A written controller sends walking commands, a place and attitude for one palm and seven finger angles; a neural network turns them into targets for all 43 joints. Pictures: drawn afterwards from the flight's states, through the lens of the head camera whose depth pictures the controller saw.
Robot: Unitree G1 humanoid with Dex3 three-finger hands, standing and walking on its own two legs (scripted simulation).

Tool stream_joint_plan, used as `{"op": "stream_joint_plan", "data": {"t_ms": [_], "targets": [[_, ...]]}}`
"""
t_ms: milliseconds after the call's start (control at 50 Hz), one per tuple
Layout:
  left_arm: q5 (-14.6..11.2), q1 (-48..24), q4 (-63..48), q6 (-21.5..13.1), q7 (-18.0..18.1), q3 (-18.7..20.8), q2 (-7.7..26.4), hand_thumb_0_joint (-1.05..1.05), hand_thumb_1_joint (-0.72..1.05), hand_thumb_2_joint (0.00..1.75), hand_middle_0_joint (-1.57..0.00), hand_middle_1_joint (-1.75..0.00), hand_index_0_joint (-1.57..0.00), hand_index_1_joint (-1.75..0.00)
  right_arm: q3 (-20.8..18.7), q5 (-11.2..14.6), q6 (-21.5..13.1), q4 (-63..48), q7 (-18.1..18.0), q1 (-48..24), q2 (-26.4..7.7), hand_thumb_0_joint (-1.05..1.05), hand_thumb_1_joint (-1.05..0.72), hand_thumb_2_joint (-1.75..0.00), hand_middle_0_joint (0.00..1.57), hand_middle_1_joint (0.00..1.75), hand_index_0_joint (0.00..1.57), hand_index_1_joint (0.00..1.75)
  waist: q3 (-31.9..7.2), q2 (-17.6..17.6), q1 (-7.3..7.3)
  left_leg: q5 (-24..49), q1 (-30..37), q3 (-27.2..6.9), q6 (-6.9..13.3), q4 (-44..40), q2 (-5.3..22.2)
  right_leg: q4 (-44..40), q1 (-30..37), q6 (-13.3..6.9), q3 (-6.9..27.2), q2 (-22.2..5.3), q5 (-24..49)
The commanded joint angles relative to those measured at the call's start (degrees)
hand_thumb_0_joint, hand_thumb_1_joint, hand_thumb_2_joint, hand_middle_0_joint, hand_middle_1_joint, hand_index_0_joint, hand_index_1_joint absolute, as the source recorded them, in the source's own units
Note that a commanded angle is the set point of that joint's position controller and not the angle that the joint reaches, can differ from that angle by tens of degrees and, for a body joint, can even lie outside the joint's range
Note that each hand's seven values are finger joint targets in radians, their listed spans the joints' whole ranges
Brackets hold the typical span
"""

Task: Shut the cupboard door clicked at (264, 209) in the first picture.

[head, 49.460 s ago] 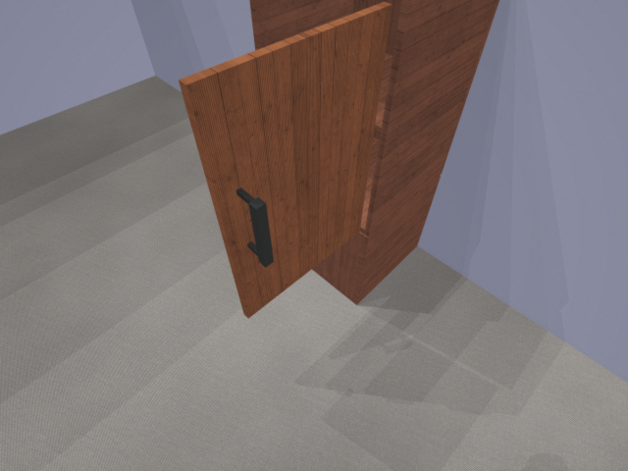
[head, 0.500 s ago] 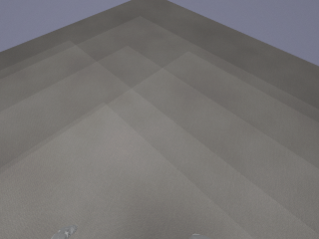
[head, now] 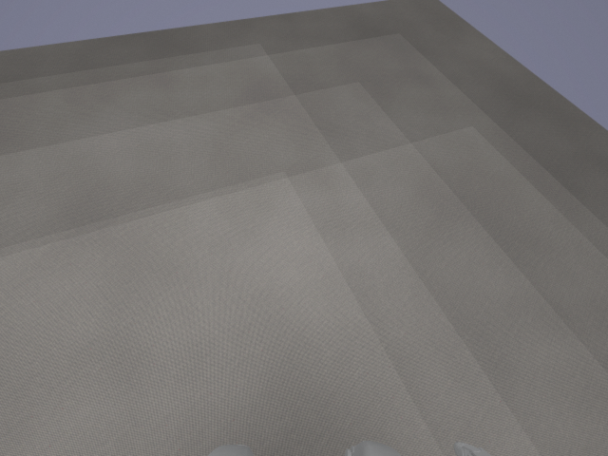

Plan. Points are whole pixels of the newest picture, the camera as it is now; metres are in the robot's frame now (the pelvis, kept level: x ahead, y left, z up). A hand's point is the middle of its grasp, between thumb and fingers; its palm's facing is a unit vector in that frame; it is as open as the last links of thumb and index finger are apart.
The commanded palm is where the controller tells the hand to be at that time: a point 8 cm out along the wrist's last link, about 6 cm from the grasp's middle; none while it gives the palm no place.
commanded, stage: walk to a spot facing it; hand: left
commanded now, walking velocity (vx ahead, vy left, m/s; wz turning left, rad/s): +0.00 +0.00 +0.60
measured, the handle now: out of the picture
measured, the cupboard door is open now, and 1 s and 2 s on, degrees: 32 32 32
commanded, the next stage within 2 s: turn to face it in 1.28 s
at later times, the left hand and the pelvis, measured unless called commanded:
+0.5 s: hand out of the picture +0.04 +0.17 -0.14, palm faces +0.28 -0.92 -0.27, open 7.4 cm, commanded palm none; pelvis +0.01 -0.04 +0.01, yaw +18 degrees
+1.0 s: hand out of the picture -0.02 +0.23 -0.14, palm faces +0.57 -0.78 -0.27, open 7.4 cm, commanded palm none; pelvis +0.03 -0.01 +0.01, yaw +35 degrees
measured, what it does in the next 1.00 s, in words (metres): steps on the spot, turning left: right foot, then left foot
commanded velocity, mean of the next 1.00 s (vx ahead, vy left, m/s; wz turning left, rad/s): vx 0.04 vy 0.00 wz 0.60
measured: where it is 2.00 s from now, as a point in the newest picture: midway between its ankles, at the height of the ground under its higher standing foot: outside the picture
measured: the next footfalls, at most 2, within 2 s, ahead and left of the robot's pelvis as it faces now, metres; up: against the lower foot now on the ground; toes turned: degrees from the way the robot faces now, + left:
right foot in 0.30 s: +0.06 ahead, -0.15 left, +0.00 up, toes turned +8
left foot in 0.68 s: +0.00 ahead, +0.11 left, +0.00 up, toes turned +29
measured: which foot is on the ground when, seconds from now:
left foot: down 0.00-0.30, up 0.32-0.66, down 0.68-1.00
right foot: up 0.00-0.28, down 0.30-0.68, up 0.70-1.00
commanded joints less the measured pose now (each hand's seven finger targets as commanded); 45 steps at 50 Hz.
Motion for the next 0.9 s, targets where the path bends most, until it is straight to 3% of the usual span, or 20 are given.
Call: {"op": "stream_joint_plan", "data": {"t_ms": [0, 140, 200, 240, 260, 280, 300, 320, 360, 400, 540, 600, 620, 640, 660, 680, 700, 720, 780, 880], "targets": [[-0.2, -3.2, -6.3, -2.2, -0.5, 1.3, 4.7, 0.00, 0.90, 0.90, -0.20, -0.30, -0.20, -0.30, -3.0, -0.3, -0.8, -2.6, -1.8, 3.9, -12.1, 0.00, -0.90, -0.90, 0.20, 0.30, 0.20, 0.30, -8.9, 13.5, -2.10, 34.7, 12.2, -15.9, 7.4, -15.4, 14.5, 7.0, -8.5, 1.1, 6.2, 0.5, 5.7], [-0.5, -4.4, -6.7, -2.4, -0.6, 0.8, 3.5, 0.00, 0.90, 0.90, -0.20, -0.30, -0.20, -0.30, -3.7, -0.6, -0.1, -1.7, -1.4, 3.9, -12.9, 0.00, -0.90, -0.90, 0.20, 0.30, 0.20, 0.30, -8.3, 11.9, -2.33, 27.0, 9.3, -19.6, 7.4, -15.9, 12.7, -9.2, -1.1, 0.8, 4.9, 4.4, 5.4], [-0.7, -1.4, -6.3, -2.8, -0.3, 0.8, 3.5, 0.00, 0.90, 0.90, -0.20, -0.30, -0.20, -0.30, -4.2, -0.5, 0.3, -2.2, -1.2, 2.0, -13.0, 0.00, -0.90, -0.90, 0.20, 0.30, 0.20, 0.30, -8.8, 13.2, -0.94, 27.2, 5.5, -21.7, 6.6, -14.1, 11.2, -18.1, 6.2, 0.0, 3.9, 6.7, 8.1], [-0.7, 3.3, -5.3, -3.6, 0.0, 1.1, 4.8, 0.00, 0.90, 0.90, -0.20, -0.30, -0.20, -0.30, -4.2, 0.1, 0.4, -2.8, -1.0, 0.1, -11.9, 0.00, -0.90, -0.90, 0.20, 0.30, 0.20, 0.30, -9.9, 11.6, 1.68, 22.4, -0.6, -20.9, 4.0, -9.5, 8.2, -31.5, 17.2, -0.4, 4.1, 6.1, 16.9], [-0.1, 5.0, -5.1, -4.3, 0.4, 1.7, 8.0, 0.00, 0.90, 0.90, -0.20, -0.30, -0.20, -0.30, -4.0, 0.7, 0.3, -3.2, -0.6, 0.9, -9.2, 0.00, -0.90, -0.90, 0.20, 0.30, 0.20, 0.30, -10.7, 3.1, 2.43, 11.3, -7.5, -17.5, 0.5, -2.6, 3.6, -39.4, 24.4, -2.3, 11.3, -1.5, 18.5], [0.7, 4.9, -5.4, -4.7, 0.7, 2.6, 12.6, 0.00, 0.90, 0.90, -0.20, -0.30, -0.20, -0.30, -3.7, 0.8, 0.2, -4.4, -0.3, 1.4, -6.0, 0.00, -0.90, -0.90, 0.20, 0.30, 0.20, 0.30, -9.1, -11.7, 2.52, -11.4, -15.8, -6.3, -4.1, 11.9, -5.2, -43.0, 25.2, -9.2, 26.0, -17.1, 22.5], [0.4, 3.4, -6.1, -4.4, 0.6, 1.8, 12.9, 0.00, 0.90, 0.90, -0.20, -0.30, -0.20, -0.30, -4.0, 0.1, 0.5, -4.5, 0.0, 1.7, -7.8, 0.00, -0.90, -0.90, 0.20, 0.30, 0.20, 0.30, -8.4, -7.5, 1.54, -15.6, -14.4, -7.1, -3.7, 24.8, -2.9, -42.4, 16.9, -13.3, 24.9, -21.1, 23.6], [0.2, 0.8, -6.7, -4.5, 1.1, 2.0, 10.2, 0.00, 0.90, 0.90, -0.20, -0.30, -0.20, -0.30, -4.4, 0.0, 1.2, -4.1, -0.2, 1.5, -7.4, 0.00, -0.90, -0.90, 0.20, 0.30, 0.20, 0.30, -8.5, -9.7, 0.01, -14.2, -15.0, -8.1, -3.8, 31.7, -1.6, -41.8, 15.2, -13.7, 24.7, -19.0, 26.0], [0.0, -3.3, -7.5, -4.5, 0.8, 0.7, 6.8, 0.00, 0.90, 0.90, -0.20, -0.30, -0.20, -0.30, -4.0, 0.0, 1.5, -2.5, 0.6, 1.6, -7.4, 0.00, -0.90, -0.90, 0.20, 0.30, 0.20, 0.30, -4.9, -6.6, -2.13, -6.6, -16.0, -6.2, -5.0, 36.1, 1.0, -38.6, 14.0, -11.8, 12.4, -12.7, 34.0], [0.1, -2.1, -7.7, -4.9, 0.8, 0.6, 6.4, 0.00, 0.90, 0.90, -0.20, -0.30, -0.20, -0.30, -3.4, 0.1, 1.6, -2.2, 1.1, 1.4, -6.4, 0.00, -0.90, -0.90, 0.20, 0.30, 0.20, 0.30, -6.0, -7.4, -1.81, -4.6, -14.8, -3.7, -5.8, 33.0, 1.4, -36.9, 16.1, -10.5, 6.6, -11.0, 41.7], [0.7, 3.6, -5.4, -4.4, 0.6, 2.4, 9.8, 0.00, 0.90, 0.90, -0.20, -0.30, -0.20, -0.30, -2.2, 0.6, 0.9, -4.0, 1.3, -3.4, -4.5, 0.00, -0.90, -0.90, 0.20, 0.30, 0.20, 0.30, -7.5, -8.1, 1.63, -7.7, -8.3, 2.5, -4.9, 8.8, 1.5, -31.4, 22.3, -10.6, 2.1, -13.8, 48.9], [0.2, 3.5, -4.9, -4.0, 0.3, 2.6, 10.3, 0.00, 0.90, 0.90, -0.20, -0.30, -0.20, -0.30, -2.4, 0.5, 0.3, -3.4, 1.1, 0.4, -6.0, 0.00, -0.90, -0.90, 0.20, 0.30, 0.20, 0.30, -9.3, -7.2, -0.44, 2.2, 1.7, 4.1, -3.7, -4.8, 0.2, -25.0, 18.8, -7.1, -1.1, -12.6, 45.8], [-0.1, 3.0, -5.2, -3.8, 0.1, 2.5, 9.3, 0.00, 0.90, 0.90, -0.20, -0.30, -0.20, -0.30, -3.1, 0.3, -0.1, -2.6, 1.3, 3.7, -8.5, 0.00, -0.90, -0.90, 0.20, 0.30, 0.20, 0.30, -11.3, -0.7, -2.44, 13.0, 11.2, 0.5, -2.5, -11.4, 2.3, -17.3, 12.4, -4.2, -3.4, -11.0, 38.8], [-0.7, 4.2, -7.2, -3.3, -0.2, 1.9, 5.9, 0.00, 0.90, 0.90, -0.20, -0.30, -0.20, -0.30, -4.7, -0.3, -0.6, -2.5, 0.8, 7.6, -15.4, 0.00, -0.90, -0.90, 0.20, 0.30, 0.20, 0.30, -14.8, 17.0, -4.18, 35.8, 22.6, -19.2, 4.7, -11.8, 17.2, -5.1, -2.9, 0.5, -6.1, -3.1, 9.8], [-0.2, -0.8, -9.7, -3.1, 0.1, 0.5, 3.9, 0.00, 0.90, 0.90, -0.20, -0.30, -0.20, -0.30, -5.4, -0.1, -0.2, -1.0, 0.1, 12.0, -18.3, 0.00, -0.90, -0.90, 0.20, 0.30, 0.20, 0.30, -14.1, 20.0, -6.71, 47.2, 20.9, -26.3, 11.6, -13.5, 24.7, 3.0, -8.2, 0.6, -0.6, 0.2, -11.5], [-0.1, -4.2, -9.9, -2.4, 0.6, 0.8, 4.7, 0.00, 0.90, 0.90, -0.20, -0.30, -0.20, -0.30, -4.9, -0.3, -0.4, -0.4, -0.7, 12.5, -16.9, 0.00, -0.90, -0.90, 0.20, 0.30, 0.20, 0.30, -13.3, 17.2, -7.02, 42.5, 19.1, -24.4, 11.6, -13.5, 21.9, 6.8, -9.3, 0.0, 3.7, 0.2, -7.2], [-0.3, -5.6, -9.3, -2.4, 0.4, 1.0, 4.5, 0.00, 0.90, 0.90, -0.20, -0.30, -0.20, -0.30, -4.6, -0.4, -0.5, -1.2, -1.4, 10.0, -15.9, 0.00, -0.90, -0.90, 0.20, 0.30, 0.20, 0.30, -11.4, 19.1, -6.06, 39.5, 16.3, -23.3, 10.8, -13.7, 19.8, 8.3, -10.6, 0.3, 5.2, 0.0, -3.9], [-0.3, -5.6, -8.5, -2.3, 0.1, 1.1, 5.2, 0.00, 0.90, 0.90, -0.20, -0.30, -0.20, -0.30, -4.0, -0.4, -0.4, -2.3, -1.6, 6.3, -14.2, 0.00, -0.90, -0.90, 0.20, 0.30, 0.20, 0.30, -9.5, 17.3, -4.76, 33.6, 11.9, -21.4, 9.8, -14.8, 18.6, 8.9, -9.2, 0.5, 6.3, -0.5, -0.8], [-0.2, -3.1, -6.4, -2.1, -0.7, 1.2, 4.6, 0.00, 0.90, 0.90, -0.20, -0.30, -0.20, -0.30, -3.2, -0.4, -0.6, -3.2, -1.6, 2.3, -13.0, 0.00, -0.90, -0.90, 0.20, 0.30, 0.20, 0.30, -8.6, 13.0, -2.18, 29.5, 10.3, -17.0, 7.5, -15.5, 14.3, 4.2, -6.6, 1.0, 5.8, 1.0, 4.5], [0.0, -4.3, -6.9, -2.5, -1.4, 0.8, 3.9, 0.00, 0.90, 0.90, -0.20, -0.30, -0.20, -0.30, -3.5, -0.6, -0.3, -2.4, -1.1, 3.1, -13.4, 0.00, -0.90, -0.90, 0.20, 0.30, 0.20, 0.30, -8.0, 12.9, -2.52, 6.1, 8.1, -21.2, 7.2, -19.2, 12.0, -7.5, -3.0, 0.7, 4.3, 3.8, 5.1]]}}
